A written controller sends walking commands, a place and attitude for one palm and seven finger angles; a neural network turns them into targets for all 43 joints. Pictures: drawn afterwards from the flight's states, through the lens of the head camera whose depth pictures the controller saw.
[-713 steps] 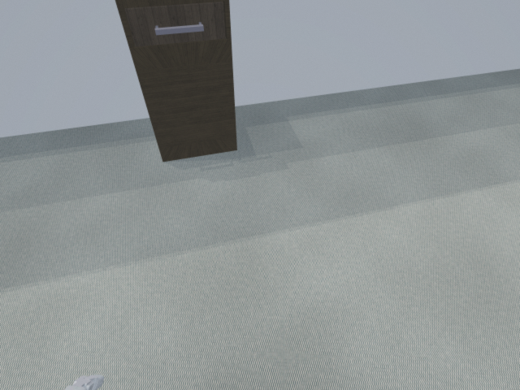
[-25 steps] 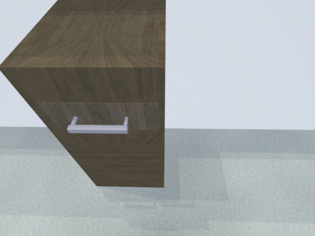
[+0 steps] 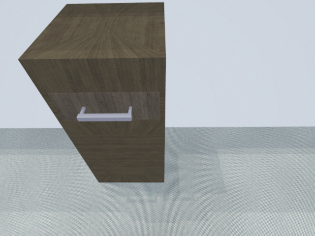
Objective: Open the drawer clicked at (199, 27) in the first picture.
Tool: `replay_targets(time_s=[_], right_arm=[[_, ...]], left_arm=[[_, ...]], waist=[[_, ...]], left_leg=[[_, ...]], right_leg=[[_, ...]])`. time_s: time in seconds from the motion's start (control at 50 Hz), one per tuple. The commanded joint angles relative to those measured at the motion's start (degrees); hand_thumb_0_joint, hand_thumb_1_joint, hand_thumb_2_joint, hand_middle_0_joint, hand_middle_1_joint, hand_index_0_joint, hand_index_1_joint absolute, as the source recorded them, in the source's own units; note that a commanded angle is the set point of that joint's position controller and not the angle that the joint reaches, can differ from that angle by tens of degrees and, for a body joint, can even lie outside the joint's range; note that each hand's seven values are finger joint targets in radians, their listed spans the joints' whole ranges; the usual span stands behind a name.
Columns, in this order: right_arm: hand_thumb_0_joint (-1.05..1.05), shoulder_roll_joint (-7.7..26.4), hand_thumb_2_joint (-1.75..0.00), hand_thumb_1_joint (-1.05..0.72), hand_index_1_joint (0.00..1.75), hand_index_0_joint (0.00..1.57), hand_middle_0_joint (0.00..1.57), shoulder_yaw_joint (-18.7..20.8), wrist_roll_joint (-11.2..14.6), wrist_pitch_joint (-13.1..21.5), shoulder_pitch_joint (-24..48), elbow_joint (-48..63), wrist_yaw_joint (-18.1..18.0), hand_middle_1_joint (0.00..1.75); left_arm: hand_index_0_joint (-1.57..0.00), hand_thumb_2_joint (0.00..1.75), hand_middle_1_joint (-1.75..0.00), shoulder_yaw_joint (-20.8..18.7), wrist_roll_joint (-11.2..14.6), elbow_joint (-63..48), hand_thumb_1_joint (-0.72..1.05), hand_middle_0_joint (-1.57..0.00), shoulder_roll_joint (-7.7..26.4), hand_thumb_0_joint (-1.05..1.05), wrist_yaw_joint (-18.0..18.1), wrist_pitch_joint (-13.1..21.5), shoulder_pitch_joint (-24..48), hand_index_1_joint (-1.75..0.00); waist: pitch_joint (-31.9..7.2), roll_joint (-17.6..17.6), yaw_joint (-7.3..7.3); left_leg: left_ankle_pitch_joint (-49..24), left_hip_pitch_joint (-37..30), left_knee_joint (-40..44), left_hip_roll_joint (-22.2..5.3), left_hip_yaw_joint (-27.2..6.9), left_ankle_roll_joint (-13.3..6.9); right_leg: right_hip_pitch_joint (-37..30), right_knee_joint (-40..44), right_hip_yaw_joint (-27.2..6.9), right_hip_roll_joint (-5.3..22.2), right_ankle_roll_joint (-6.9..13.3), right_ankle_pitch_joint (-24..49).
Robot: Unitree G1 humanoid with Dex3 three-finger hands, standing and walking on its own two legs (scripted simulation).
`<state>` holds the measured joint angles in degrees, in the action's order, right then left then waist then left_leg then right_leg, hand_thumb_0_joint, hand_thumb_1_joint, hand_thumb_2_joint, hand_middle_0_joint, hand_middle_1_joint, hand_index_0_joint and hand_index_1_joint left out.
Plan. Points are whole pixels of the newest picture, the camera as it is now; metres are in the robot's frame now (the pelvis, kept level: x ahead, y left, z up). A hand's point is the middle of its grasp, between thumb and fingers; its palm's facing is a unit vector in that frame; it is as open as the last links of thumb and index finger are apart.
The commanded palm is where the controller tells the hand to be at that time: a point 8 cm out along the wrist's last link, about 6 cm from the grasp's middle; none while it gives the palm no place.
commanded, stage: come to a stop and stand still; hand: left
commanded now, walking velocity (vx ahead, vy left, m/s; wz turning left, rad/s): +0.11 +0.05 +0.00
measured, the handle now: (105, 113) +0.52 +0.22 -0.04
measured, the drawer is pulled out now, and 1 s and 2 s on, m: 0.00 0.00 0.00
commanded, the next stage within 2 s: look again from close up in 0.78 s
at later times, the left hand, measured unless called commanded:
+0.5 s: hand out of the picture +0.01 +0.17 -0.19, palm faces +0.02 -0.99 -0.16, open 7.4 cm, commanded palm none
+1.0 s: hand out of the picture +0.02 +0.21 -0.18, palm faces +0.00 -0.98 -0.21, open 7.4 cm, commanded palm none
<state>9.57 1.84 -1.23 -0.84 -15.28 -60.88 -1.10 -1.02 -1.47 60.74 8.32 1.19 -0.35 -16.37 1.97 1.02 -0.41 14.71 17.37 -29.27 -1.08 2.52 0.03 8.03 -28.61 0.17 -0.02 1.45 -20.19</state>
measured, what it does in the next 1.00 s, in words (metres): stands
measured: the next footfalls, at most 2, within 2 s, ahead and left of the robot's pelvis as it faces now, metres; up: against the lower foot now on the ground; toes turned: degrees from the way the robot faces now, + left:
none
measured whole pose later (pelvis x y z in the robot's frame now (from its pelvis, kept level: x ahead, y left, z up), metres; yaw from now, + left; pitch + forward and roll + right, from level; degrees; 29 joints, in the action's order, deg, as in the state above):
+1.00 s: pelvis +0.02 +0.03 +0.00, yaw -1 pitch -1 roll +1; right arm 9.5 -0.9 -0.3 0.8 -14.2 -62.9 -1.6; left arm 0.4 -1.0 61.4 10.5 2.2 -0.1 -17.4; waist 2.0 -1.2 0.4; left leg 15.3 13.0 -28.9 2.0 3.5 -2.7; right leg 5.3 -27.6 -1.4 1.3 -0.9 -21.6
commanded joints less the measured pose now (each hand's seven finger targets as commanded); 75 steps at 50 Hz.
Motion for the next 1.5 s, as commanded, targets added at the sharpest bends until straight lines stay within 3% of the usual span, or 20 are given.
replay_targets(time_s=[0.0,0.06,0.1,0.16,0.22,0.24,0.26,0.3,0.32,0.36,0.38,0.42,0.46,0.5,0.58,0.76,1.04,1.44,1.46,1.48], right_arm=[[0.0,3.2,-0.9,-0.9,0.3,0.2,0.2,-0.4,-0.1,1.4,-1.4,1.4,0.4,0.3],[0.0,2.7,-0.9,-0.9,0.3,0.2,0.2,-0.9,0.2,2.2,-4.3,-0.6,0.0,0.3],[0.0,3.4,-0.9,-0.9,0.3,0.2,0.2,-1.1,0.2,2.5,-6.0,-1.5,-0.4,0.3],[0.0,3.9,-0.9,-0.9,0.3,0.2,0.2,-1.2,0.4,2.8,-7.5,-3.0,-0.8,0.3],[0.0,3.9,-0.9,-0.9,0.3,0.2,0.2,-1.2,0.7,2.8,-6.2,-3.0,-1.3,0.3],[0.0,4.2,-0.9,-0.9,0.3,0.2,0.2,-1.6,1.3,3.1,3.5,1.3,-0.5,0.3],[0.0,0.6,-0.9,-0.9,0.3,0.2,0.2,-1.6,1.1,2.4,1.0,3.9,0.2,0.3],[0.0,0.1,-0.9,-0.9,0.3,0.2,0.2,-1.3,0.8,2.5,-2.7,3.3,0.2,0.3],[0.0,0.4,-0.9,-0.9,0.3,0.2,0.2,-1.5,0.7,2.7,-4.7,2.5,0.2,0.3],[0.0,2.2,-0.9,-0.9,0.3,0.2,0.2,-1.2,0.6,3.4,-8.0,1.4,-0.4,0.3],[0.0,3.1,-0.9,-0.9,0.3,0.2,0.2,-1.1,0.7,3.5,-7.4,0.9,-0.9,0.3],[0.0,3.4,-0.9,-0.9,0.3,0.2,0.2,-1.4,0.7,3.2,-6.2,0.4,-1.2,0.3],[0.0,4.0,-0.9,-0.9,0.3,0.2,0.2,-1.5,0.6,2.6,-4.1,1.2,-1.1,0.3],[0.0,4.2,-0.9,-0.9,0.3,0.2,0.2,-1.4,0.6,2.3,-3.0,1.8,-0.9,0.3],[0.0,5.4,-0.9,-0.9,0.3,0.2,0.2,-1.4,0.3,2.4,-2.7,1.6,-0.8,0.3],[0.0,6.6,-0.9,-0.9,0.3,0.2,0.2,-1.5,0.5,2.7,-1.7,1.4,-0.8,0.3],[0.0,6.3,-0.9,-0.9,0.3,0.2,0.2,-1.8,0.8,2.3,-1.0,-1.0,-0.7,0.3],[0.0,4.7,-0.9,-0.9,0.3,0.2,0.2,-1.9,0.8,2.4,-1.7,-2.4,-1.0,0.3],[0.0,6.4,-0.9,-0.9,0.3,0.2,0.2,-1.7,1.1,2.9,2.5,2.1,-0.2,0.3],[0.0,14.2,-0.9,-0.9,0.3,0.2,0.2,-0.2,4.9,10.6,-0.6,22.7,-2.7,0.3]], left_arm=[[-0.2,0.9,-0.3,-0.8,0.5,-0.9,0.9,-0.2,6.9,0.0,0.2,2.1,-3.3,-0.3],[-0.2,0.9,-0.3,-0.7,0.7,-0.2,0.9,-0.2,5.8,0.0,0.0,2.1,-4.9,-0.3],[-0.2,0.9,-0.3,-0.5,0.7,0.6,0.9,-0.2,4.4,0.0,0.2,2.1,-6.5,-0.3],[-0.2,0.9,-0.3,-0.4,0.6,1.9,0.9,-0.2,3.5,0.0,0.3,1.7,-8.3,-0.3],[-0.2,0.9,-0.3,0.0,0.6,3.4,0.9,-0.2,2.1,0.0,0.6,1.7,-10.4,-0.3],[-0.2,0.9,-0.3,0.0,-0.1,5.9,0.9,-0.2,4.6,0.0,2.8,4.2,-15.2,-0.3],[-0.2,0.9,-0.3,0.1,0.2,2.7,0.9,-0.2,6.6,0.0,2.6,4.7,-12.4,-0.3],[-0.2,0.9,-0.3,0.3,0.0,1.2,0.9,-0.2,5.2,0.0,2.5,5.3,-9.3,-0.3],[-0.2,0.9,-0.3,-0.1,0.2,0.5,0.9,-0.2,6.1,0.0,2.5,5.3,-8.9,-0.3],[-0.2,0.9,-0.3,-0.1,0.8,0.1,0.9,-0.2,5.6,0.0,2.6,4.8,-9.2,-0.3],[-0.2,0.9,-0.3,0.0,0.8,0.1,0.9,-0.2,4.6,0.0,2.7,4.2,-10.3,-0.3],[-0.2,0.9,-0.3,0.2,0.6,0.1,0.9,-0.2,3.6,0.0,2.7,2.8,-9.6,-0.3],[-0.2,0.9,-0.3,0.4,0.4,-0.2,0.9,-0.2,3.7,0.0,2.4,1.8,-9.2,-0.3],[-0.2,0.9,-0.3,0.5,0.4,-0.9,0.9,-0.2,4.2,0.0,2.2,1.6,-8.0,-0.3],[-0.2,0.9,-0.3,0.4,0.5,-2.0,0.9,-0.2,5.5,0.0,1.9,1.1,-6.3,-0.3],[-0.2,0.9,-0.3,0.3,0.7,-2.6,0.9,-0.2,7.5,0.0,1.6,1.1,-4.7,-0.3],[-0.2,0.9,-0.3,0.8,0.6,0.0,0.9,-0.2,6.8,0.0,1.4,1.0,-5.8,-0.3],[-0.2,0.9,-0.3,0.9,0.7,1.9,0.9,-0.2,5.2,0.0,1.5,1.5,-8.0,-0.3],[-0.2,0.9,-0.3,0.8,-0.5,2.3,0.9,-0.2,6.3,0.0,3.3,3.4,-9.9,-0.3],[-0.2,0.89,-0.32,5.1,-5.6,-86.2,0.88,-0.2,21.2,0.0,4.2,11.7,32.9,-0.32]], waist=[[6.2,-11.9,0.04],[5.9,-5.9,-0.49],[6.8,-5.0,-0.37],[5.2,4.3,0.14],[3.8,1.9,1.22],[4.8,-3.0,4.33],[4.0,-9.5,0.31],[-1.6,-6.5,-1.37],[-5.6,-2.9,-1.66],[-8.5,-3.3,-1.73],[-7.1,-2.7,-0.72],[-1.5,3.7,-0.05],[3.7,1.0,0.77],[4.9,-2.1,0.61],[3.3,1.4,0.85],[-1.4,-0.1,0.98],[1.6,-0.5,0.68],[1.6,-1.2,0.9],[5.2,-3.2,1.84],[-22.9,13.0,-3.59]], left_leg=[[2.1,1.0,-2.7,-0.5,-0.7,-0.5],[-2.2,-5.2,1.3,-0.6,-1.4,-0.9],[-5.8,-6.2,2.6,-2.2,-3.0,-1.4],[-7.0,-7.3,5.9,-5.2,-6.7,-3.0],[-11.9,-7.5,5.7,-6.2,-7.4,-4.1],[-13.4,-0.8,-9.8,-4.1,-3.8,-1.7],[5.6,3.6,-12.1,-0.8,-1.9,-1.2],[6.3,3.3,-11.1,-1.1,-1.1,-1.5],[3.1,-0.4,-6.5,-0.3,0.2,-1.8],[-14.2,-6.3,-2.7,-1.9,-2.2,-3.1],[-20.4,-7.7,-4.2,-3.9,-3.3,-3.7],[-25.4,-6.7,-2.4,-5.6,-6.0,-4.9],[-17.7,-2.6,-0.2,-5.7,-7.5,-5.1],[-10.9,-1.4,1.1,-4.5,-6.8,-4.3],[-10.4,-3.1,4.3,-5.2,-8.4,-4.8],[-18.4,-7.7,4.2,-4.9,-7.2,-4.5],[-10.8,-7.5,6.9,-4.4,-6.5,-3.9],[-12.3,-8.0,6.2,-4.3,-5.4,-3.1],[-18.1,-3.2,-5.4,-4.1,-4.9,-1.4],[-26.3,-20.2,2.6,0.7,-2.0,-3.5]], right_leg=[[6.3,16.2,-13.9,11.5,6.4,-0.8],[9.3,11.8,-9.8,8.1,4.9,-0.4],[10.0,9.7,-8.6,5.9,4.2,1.8],[8.7,4.7,-4.5,3.3,2.7,1.6],[6.2,4.7,-3.7,3.2,1.9,5.6],[5.3,11.7,-9.9,7.9,-1.2,35.0],[3.2,10.9,-12.6,12.0,0.1,40.7],[-3.0,5.2,-9.7,10.9,4.5,49.9],[-6.4,0.9,-7.2,9.5,4.5,56.6],[-5.5,-4.1,-4.9,6.2,2.6,49.5],[-2.4,-3.0,-4.5,5.2,2.0,41.5],[1.7,-1.4,-2.8,3.3,1.3,22.3],[3.7,1.5,-2.5,2.3,1.3,10.6],[4.4,2.8,-3.4,2.8,1.5,9.3],[4.2,2.0,-2.3,2.5,0.9,5.5],[1.6,2.9,-2.6,4.1,0.2,11.8],[3.4,5.8,-3.7,4.6,0.0,9.0],[3.5,7.2,-4.7,5.1,0.3,13.0],[6.6,9.3,-7.7,7.2,-0.9,31.5],[6.5,-0.2,-5.2,1.5,1.7,30.1]])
